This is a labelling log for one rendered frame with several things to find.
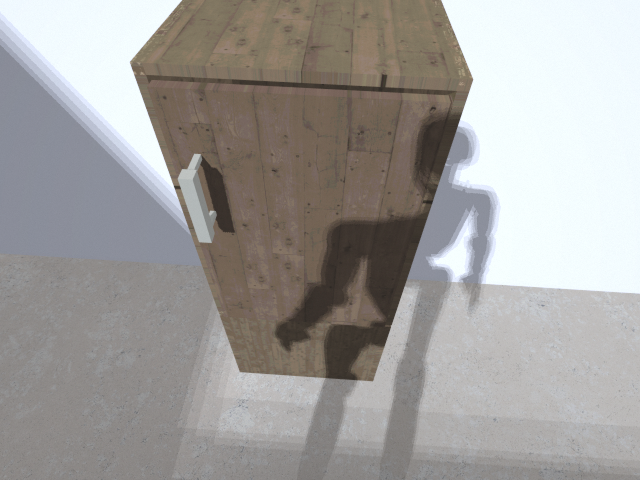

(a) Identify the handle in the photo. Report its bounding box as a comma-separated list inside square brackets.
[178, 154, 217, 243]

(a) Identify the cupboard door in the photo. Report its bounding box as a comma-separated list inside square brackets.
[147, 80, 453, 327]

